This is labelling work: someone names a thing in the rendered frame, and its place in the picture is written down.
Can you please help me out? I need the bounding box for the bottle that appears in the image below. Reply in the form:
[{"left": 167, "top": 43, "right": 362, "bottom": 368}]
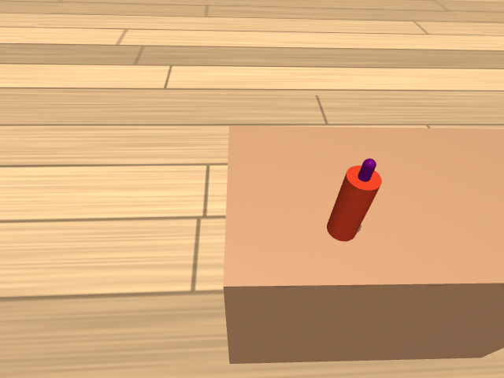
[{"left": 327, "top": 158, "right": 382, "bottom": 242}]

